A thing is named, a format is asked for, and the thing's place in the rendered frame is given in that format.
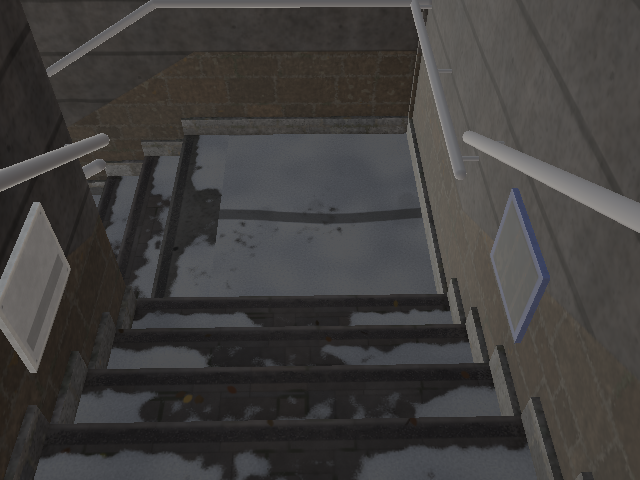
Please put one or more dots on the stairs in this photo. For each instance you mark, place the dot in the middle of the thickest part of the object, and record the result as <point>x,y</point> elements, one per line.
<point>323,387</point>
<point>134,210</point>

